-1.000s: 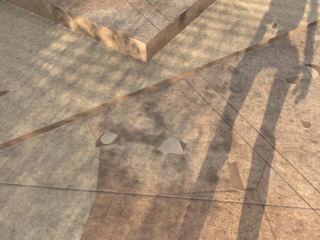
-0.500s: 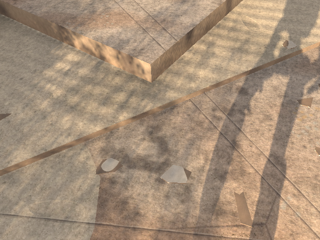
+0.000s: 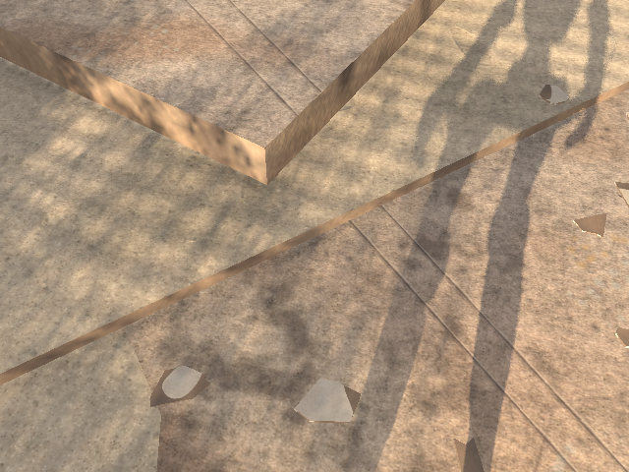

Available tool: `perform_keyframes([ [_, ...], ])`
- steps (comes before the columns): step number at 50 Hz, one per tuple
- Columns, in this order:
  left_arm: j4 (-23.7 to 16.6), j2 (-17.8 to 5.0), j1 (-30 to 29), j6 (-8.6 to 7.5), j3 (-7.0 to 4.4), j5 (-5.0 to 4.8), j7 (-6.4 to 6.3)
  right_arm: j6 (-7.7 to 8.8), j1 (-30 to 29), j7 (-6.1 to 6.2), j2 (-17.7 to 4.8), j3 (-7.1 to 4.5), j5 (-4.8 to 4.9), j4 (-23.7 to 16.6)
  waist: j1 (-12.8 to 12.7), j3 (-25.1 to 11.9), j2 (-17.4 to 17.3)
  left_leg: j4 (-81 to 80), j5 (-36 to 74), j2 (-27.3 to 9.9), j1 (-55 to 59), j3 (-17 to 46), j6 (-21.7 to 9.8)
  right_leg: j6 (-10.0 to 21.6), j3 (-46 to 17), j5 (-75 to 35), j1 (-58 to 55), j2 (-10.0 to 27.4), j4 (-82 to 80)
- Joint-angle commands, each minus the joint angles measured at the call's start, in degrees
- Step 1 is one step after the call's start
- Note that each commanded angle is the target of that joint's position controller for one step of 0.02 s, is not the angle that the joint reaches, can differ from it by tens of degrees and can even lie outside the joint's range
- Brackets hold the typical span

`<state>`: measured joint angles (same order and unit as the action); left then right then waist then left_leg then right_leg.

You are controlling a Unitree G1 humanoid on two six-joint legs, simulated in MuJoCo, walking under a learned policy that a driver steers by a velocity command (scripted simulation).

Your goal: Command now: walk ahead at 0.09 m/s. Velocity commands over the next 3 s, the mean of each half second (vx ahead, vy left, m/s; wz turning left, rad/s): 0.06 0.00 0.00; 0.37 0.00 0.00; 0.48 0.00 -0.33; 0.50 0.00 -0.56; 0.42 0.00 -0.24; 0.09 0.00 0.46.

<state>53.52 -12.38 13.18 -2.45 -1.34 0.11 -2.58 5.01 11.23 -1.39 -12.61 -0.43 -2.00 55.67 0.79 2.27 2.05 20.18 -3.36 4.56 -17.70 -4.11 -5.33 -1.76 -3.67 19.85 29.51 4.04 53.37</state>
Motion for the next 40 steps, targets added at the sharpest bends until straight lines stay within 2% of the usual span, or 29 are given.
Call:
perform_keyframes([
  [1,0.94,-2.27,9.4,1.94,-0.49,0.35,-0.58,0.1,-3.42,1.17,-7.8,-1.44,0.41,-3.35,-2.94,-7.92,-7.02,-8.51,3.45,-15.01,-6.55,8.9,-9.67,-0.36,1.24,-4.9,-15.42,0.3,-8.78],
  [3,0.51,-3.43,7.1,2.54,-0.96,0.3,-0.51,-0.83,-3.11,1.72,-8.28,-1.56,1.21,-2.99,-2.67,-5.9,-7.53,-9.51,-13.07,-15.14,-8.2,11.39,-8.41,0.23,1.92,-6.98,-16.9,-0.45,-13.64],
  [5,0.88,-3.44,6.12,2.45,-1.24,0.89,-0.4,-1.43,-2.94,2.1,-6.34,-0.91,1.97,-2.61,-3.21,-3.33,-6.05,-8.06,-22.67,-13.47,-9.91,11.97,-5.46,1.66,3.2,-8.16,-19.83,-1.47,-20.86],
  [6,1.03,-3.23,6.23,2.34,-1.2,1.3,-0.39,-1.57,-1.25,2.11,-4.85,-0.38,2.13,-1.81,-3.25,-2.12,-4.63,-6.79,-25.94,-12.13,-9.91,11.98,-3.2,2.65,2.2,-9.05,-20.79,-0.61,-25.35],
  [7,0.92,-4.4,6.66,2.11,-1.26,1.55,-0.47,-1.6,0.42,2.07,-4.22,-0.14,2.05,-1.34,-2.33,-0.62,-2.08,-3.26,-25.81,-10.01,-10.01,10.95,-0.89,4.03,-1.36,-10.04,-20.59,2.57,-29.27],
  [8,1.61,-9.02,4.7,1.94,-2.36,0.56,-0.62,-1.75,5.14,2.22,-4.31,-0.57,1.96,-0.82,2.3,1.0,5.8,-1.54,-21.55,-5.21,-8.13,6.05,0.78,6.23,-3.04,-3.55,-15.58,3.28,-30.53],
  [9,2.34,-6.01,4.17,1.51,-2.06,0.33,-0.21,-2.22,4.12,2.74,-4.27,-0.56,1.53,-0.23,1.12,1.01,7.5,1.43,-16.58,-4.09,-1.06,3.28,2.0,6.22,-2.92,5.99,-8.96,1.84,-33.68],
  [10,2.5,-4.12,3.43,1.02,-1.68,0.57,-0.02,-2.66,3.76,3.06,-4.64,-0.75,1.52,-0.03,1.18,1.24,7.19,2.85,-14.38,-4.22,1.94,3.12,2.25,5.34,-2.8,8.42,-6.66,1.14,-35.26],
  [12,2.34,-3.48,1.46,0.18,-1.63,0.46,0.19,-3.26,4.22,3.48,-4.51,-0.81,1.33,0.9,1.36,0.49,4.92,3.51,-11.99,-4.93,3.55,3.51,1.91,3.88,-1.7,2.81,-7.65,0.15,-34.31],
  [15,3.48,-3.37,3.35,-0.49,-1.75,-0.16,0.18,-2.94,3.89,3.18,-3.93,-0.72,1.5,1.73,0.29,-1.97,1.07,3.61,-7.32,-5.65,3.41,4.11,1.6,3.92,-0.44,-8.27,-13.11,-0.53,-30.84],
  [20,4.71,-3.13,4.82,-0.1,-1.68,-0.21,0.3,-2.99,3.43,2.98,-3.35,-0.7,2.02,2.81,-0.62,-3.66,-1.26,5.09,-1.17,-5.87,4.79,4.11,1.93,4.42,0.74,-16.85,-16.66,-1.2,-28.13],
  [21,5.5,-3.08,6.15,0.09,-1.76,-0.33,0.33,-3.15,4.62,2.99,-2.95,-0.65,2.11,3.67,-0.78,-4.83,-1.26,5.83,-6.25,-4.97,5.26,3.08,1.73,4.85,1.25,-11.49,-17.35,-1.74,-28.28],
  [22,5.88,-4.12,6.84,0.32,-2.19,-0.73,0.34,-3.32,5.12,3.0,-3.31,-0.89,2.5,4.14,-0.85,-3.68,-0.76,7.38,-14.82,-3.76,3.93,1.95,1.21,6.01,1.08,-2.42,-16.51,-2.11,-28.34],
  [24,5.72,-5.32,7.78,0.08,-2.73,-1.37,0.46,-2.96,4.19,2.91,-3.47,-1.13,2.99,3.79,-1.51,1.89,0.2,9.32,-28.05,-3.67,-2.72,2.47,-0.14,9.27,-3.58,14.85,-13.85,0.5,-31.25],
  [25,5.73,-5.79,9.04,-0.6,-2.91,-1.73,0.55,-2.18,2.93,2.77,-2.88,-1.02,3.22,3.1,-2.19,4.15,1.48,11.71,-28.64,-3.96,-6.73,2.74,-0.56,11.22,-8.04,18.72,-14.58,3.42,-33.63],
  [27,6.3,-8.13,11.75,-2.05,-3.69,-1.91,0.94,-0.24,0.78,2.08,-0.84,-0.61,3.4,1.71,-2.77,5.14,6.91,19.99,-21.69,-3.54,-13.02,1.21,-0.91,15.96,-20.7,17.78,-19.72,11.9,-38.87],
  [28,6.18,-8.04,11.56,-2.6,-3.77,-1.66,1.06,0.48,-0.27,1.71,-1.16,-0.71,3.37,1.16,-2.56,5.26,6.9,21.44,-20.47,-4.42,-14.32,2.16,-1.53,17.12,-23.8,12.7,-20.76,14.34,-39.01],
  [30,5.14,-7.31,8.65,-3.03,-3.61,-1.61,1.44,1.26,1.05,1.09,-1.75,-1.06,3.61,1.41,-0.39,3.4,5.73,18.7,-21.15,-5.44,-10.89,2.67,-2.46,15.69,-20.49,3.26,-20.74,14.0,-36.96],
  [31,4.23,-7.28,5.87,-2.77,-3.57,-2.0,1.65,1.33,4.09,0.97,-1.8,-1.31,3.84,2.67,1.74,2.65,4.96,13.08,-19.19,-4.96,-3.63,1.83,-2.77,13.64,-15.91,1.54,-16.97,11.61,-35.58],
  [32,2.97,-7.09,2.3,-2.42,-3.5,-2.23,1.76,1.17,9.47,1.04,-2.64,-1.96,3.8,5.06,4.42,1.71,3.51,8.43,-15.56,-4.39,7.59,2.14,-2.82,10.98,-10.23,-0.33,-9.87,7.6,-32.93],
  [33,1.14,-6.13,-1.64,-2.48,-3.2,-2.07,1.77,0.85,16.44,1.35,-5.68,-3.15,3.35,7.38,7.08,0.98,-2.11,3.56,-15.47,-8.54,17.06,9.73,-3.9,7.59,-2.94,-6.07,-1.76,2.03,-22.41],
  [34,-0.87,-2.11,-2.58,-3.32,-2.23,-1.87,1.69,0.76,23.96,1.31,-12.76,-5.19,3.63,8.77,8.73,-0.79,-18.16,-5.97,-17.63,-20.07,26.95,30.56,-9.68,3.24,7.38,-2.85,10.01,-6.47,-2.42],
  [35,-1.28,-2.86,-3.21,-4.19,-2.29,-1.83,1.74,1.28,24.57,1.01,-10.98,-4.28,2.56,8.38,8.2,-0.54,-17.85,-9.2,-13.96,-26.8,29.04,43.2,-13.45,3.51,2.39,9.76,18.72,-6.63,10.59],
  [36,-0.84,-3.99,-2.37,-4.7,-2.59,-2.41,2.23,1.83,20.1,1.13,-7.13,-3.05,2.07,7.05,5.02,1.68,-10.5,-7.41,-9.69,-26.61,27.98,38.54,-12.13,5.16,-1.07,7.1,22.29,-3.1,17.44],
  [37,-0.07,-3.84,-1.22,-4.79,-2.51,-2.57,2.65,2.11,16.56,0.89,-5.48,-2.49,2.12,5.63,3.05,1.48,-6.95,-7.14,-5.93,-24.04,26.64,31.62,-10.04,6.22,-0.88,1.73,22.26,-1.0,18.51],
  [38,0.03,-4.09,-1.62,-4.86,-2.78,-2.16,2.7,2.12,14.37,0.5,-5.43,-2.2,2.35,4.91,1.85,1.93,-4.31,-7.91,-1.58,-22.36,25.32,26.48,-8.34,6.64,-0.17,-3.08,22.23,0.76,16.18],
  [39,-0.06,-4.96,-2.58,-4.68,-3.33,-1.67,2.7,1.79,13.47,0.36,-3.93,-1.58,2.4,4.61,1.22,1.71,-3.8,-8.4,4.09,-20.25,23.91,21.54,-6.39,6.7,0.69,-6.29,20.26,2.04,13.53],
  [40,-0.17,-4.24,-2.83,-4.35,-3.37,-1.63,2.91,1.26,14.29,0.36,-3.09,-1.2,2.17,4.81,1.02,1.27,-5.14,-8.86,7.56,-18.58,22.43,18.03,-5.3,6.31,1.77,-8.07,17.94,2.32,11.5],
])
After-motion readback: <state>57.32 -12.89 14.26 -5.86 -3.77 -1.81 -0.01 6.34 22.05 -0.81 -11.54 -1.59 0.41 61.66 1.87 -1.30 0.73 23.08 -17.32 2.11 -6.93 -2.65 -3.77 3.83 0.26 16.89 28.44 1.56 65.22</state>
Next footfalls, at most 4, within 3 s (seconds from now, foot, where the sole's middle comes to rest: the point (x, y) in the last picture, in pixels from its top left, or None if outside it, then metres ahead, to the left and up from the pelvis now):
0.14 right None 0.11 -0.15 -0.77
1.14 right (379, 444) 0.53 -0.12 -0.77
1.64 left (297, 328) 0.81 0.05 -0.77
2.16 right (442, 283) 0.94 -0.32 -0.77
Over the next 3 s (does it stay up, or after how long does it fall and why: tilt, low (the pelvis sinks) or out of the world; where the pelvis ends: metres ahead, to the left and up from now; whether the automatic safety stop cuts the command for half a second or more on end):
stays up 1.08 -0.32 0.01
